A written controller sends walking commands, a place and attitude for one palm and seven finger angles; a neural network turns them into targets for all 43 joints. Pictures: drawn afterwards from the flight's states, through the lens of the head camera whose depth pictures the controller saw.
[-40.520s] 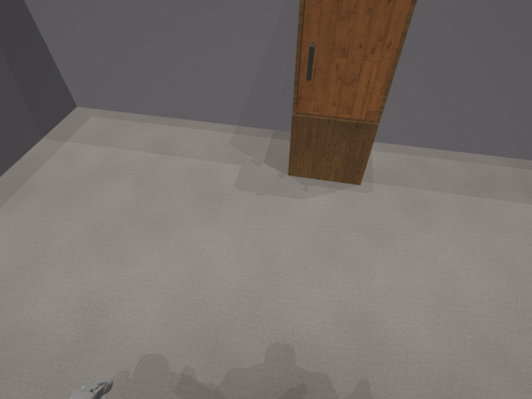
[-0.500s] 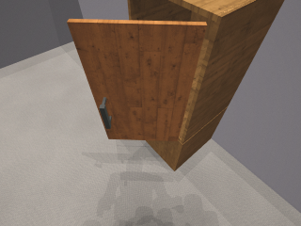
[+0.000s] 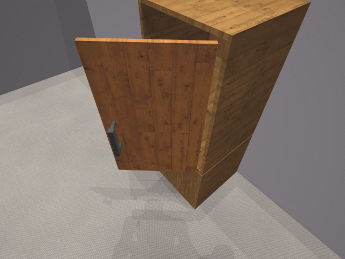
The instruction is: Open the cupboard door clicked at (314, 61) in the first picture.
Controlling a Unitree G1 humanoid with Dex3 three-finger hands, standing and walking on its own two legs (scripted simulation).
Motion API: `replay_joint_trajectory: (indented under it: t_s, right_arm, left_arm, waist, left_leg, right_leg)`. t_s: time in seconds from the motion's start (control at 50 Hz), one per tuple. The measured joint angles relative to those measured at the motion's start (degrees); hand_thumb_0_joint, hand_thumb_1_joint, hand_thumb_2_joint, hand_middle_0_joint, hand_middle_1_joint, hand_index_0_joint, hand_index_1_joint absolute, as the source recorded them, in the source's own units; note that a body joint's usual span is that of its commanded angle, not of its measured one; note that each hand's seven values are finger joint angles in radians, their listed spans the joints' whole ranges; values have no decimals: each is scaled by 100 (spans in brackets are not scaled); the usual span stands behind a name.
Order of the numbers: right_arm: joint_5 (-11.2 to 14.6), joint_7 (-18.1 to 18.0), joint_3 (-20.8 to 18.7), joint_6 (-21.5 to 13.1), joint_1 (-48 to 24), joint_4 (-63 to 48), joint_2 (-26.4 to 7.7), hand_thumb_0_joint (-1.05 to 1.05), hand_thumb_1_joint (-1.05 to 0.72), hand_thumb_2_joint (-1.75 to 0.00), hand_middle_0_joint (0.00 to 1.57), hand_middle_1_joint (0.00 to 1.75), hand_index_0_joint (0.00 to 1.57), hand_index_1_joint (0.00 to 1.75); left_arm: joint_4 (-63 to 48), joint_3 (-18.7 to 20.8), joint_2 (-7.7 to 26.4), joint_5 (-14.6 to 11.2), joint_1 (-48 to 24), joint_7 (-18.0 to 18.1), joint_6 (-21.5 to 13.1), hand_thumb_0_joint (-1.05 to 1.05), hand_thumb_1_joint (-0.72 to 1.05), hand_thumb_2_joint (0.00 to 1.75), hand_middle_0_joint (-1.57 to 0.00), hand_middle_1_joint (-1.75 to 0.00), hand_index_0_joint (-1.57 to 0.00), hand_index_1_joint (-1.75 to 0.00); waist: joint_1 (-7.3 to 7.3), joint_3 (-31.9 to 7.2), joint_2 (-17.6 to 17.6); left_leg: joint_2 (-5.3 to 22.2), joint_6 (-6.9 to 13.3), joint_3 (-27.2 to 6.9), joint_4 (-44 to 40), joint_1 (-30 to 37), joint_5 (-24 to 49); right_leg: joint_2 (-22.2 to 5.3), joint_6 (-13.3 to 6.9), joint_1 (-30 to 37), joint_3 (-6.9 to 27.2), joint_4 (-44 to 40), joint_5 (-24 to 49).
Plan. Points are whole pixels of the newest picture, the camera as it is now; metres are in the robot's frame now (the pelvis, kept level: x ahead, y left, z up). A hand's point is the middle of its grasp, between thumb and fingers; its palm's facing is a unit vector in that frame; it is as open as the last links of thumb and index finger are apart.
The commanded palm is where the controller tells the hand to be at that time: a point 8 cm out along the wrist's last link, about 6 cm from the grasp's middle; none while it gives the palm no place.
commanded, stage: come to a stop and stand still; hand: left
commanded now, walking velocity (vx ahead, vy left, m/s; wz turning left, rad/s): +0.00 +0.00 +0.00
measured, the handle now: (115, 139) +0.52 +0.23 -0.10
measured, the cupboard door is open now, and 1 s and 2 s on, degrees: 48 48 48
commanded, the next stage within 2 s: look again from close up in 0.10 s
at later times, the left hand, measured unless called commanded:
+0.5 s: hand out of the picture +0.01 +0.17 -0.17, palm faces +0.01 -0.98 -0.17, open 7.4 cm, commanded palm none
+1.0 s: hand out of the picture +0.05 +0.20 -0.17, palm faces +0.00 -0.97 -0.23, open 7.4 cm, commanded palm none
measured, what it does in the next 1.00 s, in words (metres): stands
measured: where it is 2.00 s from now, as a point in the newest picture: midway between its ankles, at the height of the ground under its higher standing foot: outside the picture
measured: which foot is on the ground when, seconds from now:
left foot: down 0.00-1.00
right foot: down 0.00-1.00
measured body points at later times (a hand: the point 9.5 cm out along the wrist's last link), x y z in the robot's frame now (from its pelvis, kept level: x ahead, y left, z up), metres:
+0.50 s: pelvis +0.03 +0.00 +0.00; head +0.03 +0.00 +0.45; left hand +0.01 +0.22 -0.16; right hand +0.04 -0.22 -0.16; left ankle +0.00 +0.09 -0.74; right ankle -0.02 -0.08 -0.74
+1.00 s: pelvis +0.03 +0.01 +0.00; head +0.05 +0.01 +0.45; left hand +0.05 +0.25 -0.15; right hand +0.05 -0.22 -0.16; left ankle +0.00 +0.09 -0.74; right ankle -0.02 -0.08 -0.74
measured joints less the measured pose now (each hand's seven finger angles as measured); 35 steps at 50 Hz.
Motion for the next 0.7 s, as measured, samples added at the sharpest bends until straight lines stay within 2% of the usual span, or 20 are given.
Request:
replay_joint_trajectory:
  t_s: [0.32,0.7]
  right_arm:
    - [53,-17,72,-109,-264,400,-35,1,-91,-90,20,30,20,29]
    - [47,-66,71,-161,-436,520,-67,0,-91,-90,20,30,20,29]
  left_arm:
    - [561,-104,-94,2,326,-6,-63,1,91,90,-20,-30,-20,-30]
    - [586,-59,-20,15,81,13,-85,0,91,90,-20,-30,-20,-30]
  waist:
    - [96,55,-114]
    - [92,32,-155]
  left_leg:
    - [-54,-12,37,-386,283,60]
    - [-112,15,73,-475,478,-52]
  right_leg:
    - [-23,21,232,53,-296,26]
    - [-71,69,393,101,-328,-100]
